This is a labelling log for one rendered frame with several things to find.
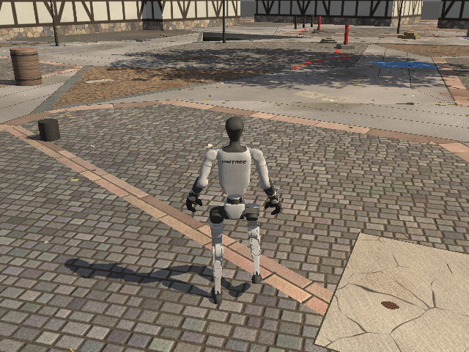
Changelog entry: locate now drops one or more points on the robot right upper arm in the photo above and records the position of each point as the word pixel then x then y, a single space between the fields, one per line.
pixel 258 156

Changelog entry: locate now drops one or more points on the robot left forearm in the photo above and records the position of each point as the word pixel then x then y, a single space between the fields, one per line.
pixel 195 191

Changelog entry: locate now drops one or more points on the robot left shin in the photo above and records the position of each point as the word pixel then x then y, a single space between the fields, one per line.
pixel 217 271

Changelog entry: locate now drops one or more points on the robot right forearm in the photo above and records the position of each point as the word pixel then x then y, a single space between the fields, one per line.
pixel 271 193

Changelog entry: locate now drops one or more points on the robot left hand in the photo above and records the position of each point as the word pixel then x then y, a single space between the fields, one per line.
pixel 189 204

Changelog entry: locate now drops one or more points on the robot right hand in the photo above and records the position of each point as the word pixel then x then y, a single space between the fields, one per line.
pixel 277 205

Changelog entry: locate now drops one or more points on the robot left upper arm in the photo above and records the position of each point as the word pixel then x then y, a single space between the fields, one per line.
pixel 206 167

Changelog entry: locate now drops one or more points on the left robot foot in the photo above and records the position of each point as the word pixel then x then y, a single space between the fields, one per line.
pixel 217 298

